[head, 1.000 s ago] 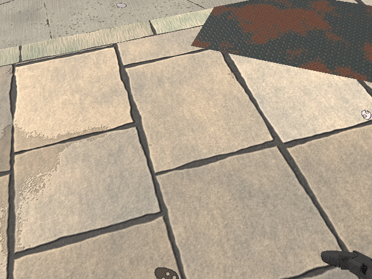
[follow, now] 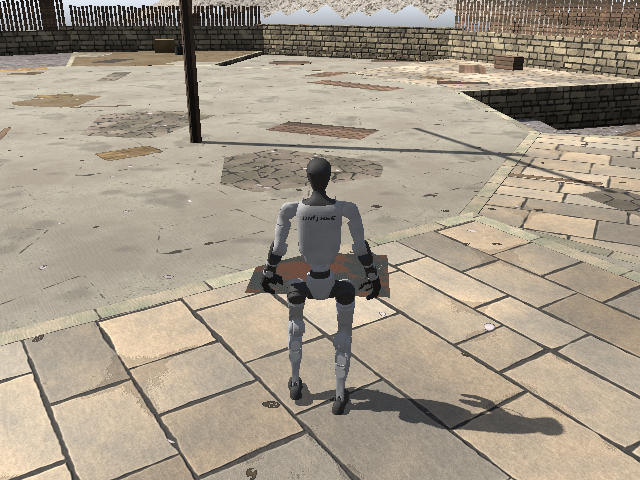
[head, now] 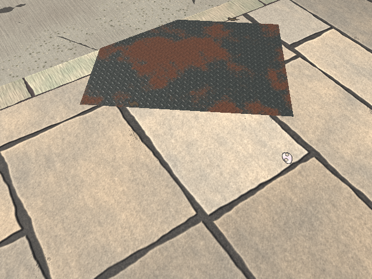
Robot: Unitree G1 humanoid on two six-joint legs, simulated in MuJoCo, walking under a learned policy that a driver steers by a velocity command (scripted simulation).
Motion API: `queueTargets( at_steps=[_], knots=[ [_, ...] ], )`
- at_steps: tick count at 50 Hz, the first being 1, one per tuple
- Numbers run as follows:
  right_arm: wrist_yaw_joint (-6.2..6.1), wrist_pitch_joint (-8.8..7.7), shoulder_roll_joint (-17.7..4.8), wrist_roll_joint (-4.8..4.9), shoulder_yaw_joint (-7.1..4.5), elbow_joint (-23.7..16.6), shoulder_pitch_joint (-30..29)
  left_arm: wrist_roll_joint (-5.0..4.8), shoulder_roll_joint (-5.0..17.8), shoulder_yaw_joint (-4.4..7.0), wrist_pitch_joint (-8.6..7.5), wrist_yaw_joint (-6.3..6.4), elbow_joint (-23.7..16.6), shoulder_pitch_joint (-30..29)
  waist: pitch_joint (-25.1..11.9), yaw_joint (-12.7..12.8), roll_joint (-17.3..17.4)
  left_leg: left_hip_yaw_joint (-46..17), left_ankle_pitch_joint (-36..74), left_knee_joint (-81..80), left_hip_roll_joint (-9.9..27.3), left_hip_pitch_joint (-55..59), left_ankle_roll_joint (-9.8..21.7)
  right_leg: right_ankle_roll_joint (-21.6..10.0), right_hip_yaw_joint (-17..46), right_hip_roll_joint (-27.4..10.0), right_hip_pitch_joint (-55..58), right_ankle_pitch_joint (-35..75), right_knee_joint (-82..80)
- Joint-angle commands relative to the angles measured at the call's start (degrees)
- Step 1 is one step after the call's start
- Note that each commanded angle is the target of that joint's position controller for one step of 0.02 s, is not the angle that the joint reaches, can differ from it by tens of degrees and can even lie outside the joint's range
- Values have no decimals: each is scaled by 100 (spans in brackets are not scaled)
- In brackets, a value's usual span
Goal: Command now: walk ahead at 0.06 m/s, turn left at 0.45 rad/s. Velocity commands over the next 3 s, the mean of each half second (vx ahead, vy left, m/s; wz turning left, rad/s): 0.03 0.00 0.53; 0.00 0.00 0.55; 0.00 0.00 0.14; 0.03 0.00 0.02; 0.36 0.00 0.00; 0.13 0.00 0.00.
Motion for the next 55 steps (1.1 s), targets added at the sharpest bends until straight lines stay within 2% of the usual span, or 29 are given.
queueTargets(
  at_steps=[1, 3, 4, 5, 6, 7, 8, 9, 10, 12, 17, 24, 27, 28, 29, 30, 31, 32, 34, 38, 42, 46, 48, 49, 50, 51, 52, 53, 55],
  knots=[
    [97, -29, -536, 15, -167, -572, -135, -124, 1033, 291, 55, 55, -252, -57, -474, 47, -796, 163, -297, -472, -68, 114, 215, -931, 859, -1924, 662, 2606, -108],
    [125, -63, -579, 6, -220, -539, 198, -222, 981, 292, 94, 84, -175, -38, -604, -163, -643, 343, 678, -1587, -339, 933, 479, -500, 578, -1662, 535, 2556, 666],
    [47, -94, -1021, -23, -375, -517, 479, -137, 848, 274, 82, 70, -90, 293, -841, -172, 52, -246, 2547, -2011, -146, 1775, 746, -60, 242, -1172, 103, 1921, 1677],
    [-77, -107, -1776, -101, -549, -603, 704, 131, 567, 175, 23, 34, -374, 117, -989, -72, 1595, -2228, 5355, -1863, 1224, 3012, 1625, 510, -12, -304, -1758, -991, 3480],
    [-31, -182, -1637, -212, -461, -663, 914, 115, 547, 140, -9, -3, -505, -246, -1606, -332, 1411, -3250, 5619, -2045, 1871, 3403, 2599, 619, 1085, 262, -2607, -2896, 4677],
    [30, -266, -1458, -192, -412, -714, 796, -48, 748, 192, -3, -37, -510, -431, -1593, -406, 778, -2813, 5108, -2131, 1636, 3380, 2502, 540, 1563, 105, -2851, -2652, 5095],
    [4, -316, -1301, -94, -389, -749, 484, -115, 733, 198, 9, -16, -483, -485, -1289, -255, 511, -2336, 4427, -2094, 1276, 3185, 2137, 456, 1644, -15, -3030, -2148, 4988],
    [-39, -298, -1143, 15, -350, -790, 222, -65, 757, 218, 34, 38, -415, -474, -1072, -143, 245, -2086, 3906, -2149, 1053, 2935, 1858, 454, 1667, -109, -3077, -1726, 4692],
    [-96, -251, -1014, 71, -300, -847, 17, -30, 851, 260, 70, 84, -403, -459, -1000, -19, 291, -1933, 3592, -2245, 904, 2633, 1718, 467, 1693, -154, -2849, -1437, 4446],
    [-155, -186, -1055, -1, -303, -944, -46, -47, 751, 248, 99, 81, -382, -318, -1061, 95, 446, -1846, 3572, -2330, 738, 2380, 1679, 526, 1646, -3, -2476, -1078, 4216],
    [-264, -107, -1221, 10, -370, -1062, -2, -66, 602, 190, 100, 98, -383, -395, -1045, 8, 549, -1997, 2599, -2382, 578, 2233, 1606, 687, 1736, 138, -2151, -699, 2956],
    [-223, 8, -1213, -11, -367, -1263, -204, -111, 714, 221, -31, -37, -418, -358, -846, -78, 847, -2758, 1490, -2326, 414, 1823, 1520, 589, 1804, 300, -1411, -727, 1699],
    [-238, 69, -1164, 73, -342, -1372, -407, -122, 744, 260, -133, -126, -329, 66, -870, 175, 848, -2915, 1642, -1983, 176, 1736, 1288, 409, 1671, 332, -629, -34, 290],
    [-259, 87, -1059, 88, -312, -1412, -376, -90, 883, 314, -143, -133, -271, 261, -900, 218, 686, -2786, 1127, -1741, -48, 1409, 1053, 281, 1799, 32, -56, 511, -179],
    [-251, 88, -759, 29, -231, -1449, -159, 16, 1280, 401, -110, -97, -315, 371, -1005, 69, -338, -2146, -388, -687, -572, 654, 723, -145, 2798, -1133, 596, 970, -382],
    [-230, 27, -819, 62, -261, -1640, -76, 200, 1612, 449, -62, -98, -308, 255, -690, -154, -1919, -1074, -2171, 428, -1400, -481, 399, -1143, 4190, -2134, 466, 2055, -608],
    [-207, -30, -1310, -31, -409, -1531, 26, 209, 1279, 372, -89, -84, -495, 16, -646, -103, -1469, -1132, -2138, 1712, -940, -600, 176, -1521, 4206, -2414, 236, 2168, -592],
    [-181, -9, -1467, 24, -493, -1380, 123, 147, 978, 288, -84, -42, -592, -263, -580, -189, -1065, -1084, -1725, 2176, -849, -543, 95, -1284, 3528, -2039, 96, 2023, -483],
    [-197, 110, -1196, 15, -455, -1231, 230, -22, 794, 223, -47, 16, -653, -467, -387, -171, -874, -925, -1092, 2628, -765, -736, -115, -908, 2685, -1477, 152, 1751, -376],
    [-131, 127, -770, 104, -289, -1539, -297, 30, 948, 249, 72, 121, -580, 48, -402, 212, -1071, -451, -719, 1821, -553, -896, -312, -1021, 2038, -1362, 689, 2107, -407],
    [-40, 119, -645, 46, -199, -1707, -427, -12, 1254, 357, 130, 70, -604, 62, -622, 314, -1212, -128, -860, 610, -321, -107, -255, -1059, 1706, -1586, 704, 2305, -335],
    [14, 157, -716, 47, -240, -1684, -202, -159, 1357, 374, 115, -49, -548, 53, -627, 210, -1270, 138, -635, -653, -482, 770, 18, -957, 1611, -1663, 488, 2293, -71],
    [16, 148, -707, 21, -274, -1491, 267, -270, 1210, 308, 103, -77, -478, -6, -677, -76, -1071, 245, 460, -2114, -670, 1771, 335, -602, 1382, -1473, 136, 1954, 466],
    [-33, 133, -916, 11, -324, -1478, 403, -180, 930, 216, 71, -111, -350, 319, -851, -48, -464, -310, 1566, -2435, -343, 2687, 505, -152, 1023, -1193, -466, 1180, 1085],
    [-138, 108, -1483, -66, -397, -1631, 468, 198, 389, -6, 32, -178, -568, 321, -1120, 131, 1416, -2247, 4151, -2226, 1310, 3679, 1094, 473, 528, -562, -1898, -1850, 2718],
    [-78, -13, -1308, -242, -301, -1647, 434, 71, 723, 106, 47, -113, -634, -21, -1234, -168, 1271, -2624, 4274, -2257, 1896, 2886, 2166, 626, 1193, -293, -2190, -2638, 3643],
    [-24, -122, -1140, -264, -249, -1586, 320, -75, 1027, 193, 97, -65, -599, -151, -991, -214, 827, -2215, 3630, -2398, 1538, 2565, 2144, 635, 1392, -370, -2166, -2407, 4074],
    [-18, -186, -1022, -211, -210, -1492, 74, -112, 1036, 219, 135, -42, -539, -119, -761, -81, 751, -1817, 3039, -2439, 1150, 2422, 1829, 610, 1464, -400, -2212, -2045, 4094],
    [-52, -205, -914, -105, -147, -1454, -298, -44, 1018, 243, 216, 22, -369, 60, -583, 70, 676, -1436, 2882, -2483, 834, 2134, 1541, 672, 1498, -399, -2036, -1389, 4024]
  ],
)
Next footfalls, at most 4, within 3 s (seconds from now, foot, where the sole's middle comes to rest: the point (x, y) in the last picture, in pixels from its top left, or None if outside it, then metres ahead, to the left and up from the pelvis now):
0.08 left None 0.09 0.13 -0.78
0.58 right None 0.14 -0.10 -0.78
0.98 left None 0.00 0.14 -0.78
1.34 right None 0.13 -0.06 -0.78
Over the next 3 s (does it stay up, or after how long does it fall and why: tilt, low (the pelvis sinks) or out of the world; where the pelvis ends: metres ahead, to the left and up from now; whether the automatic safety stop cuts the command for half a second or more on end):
stays up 0.31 0.19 0.00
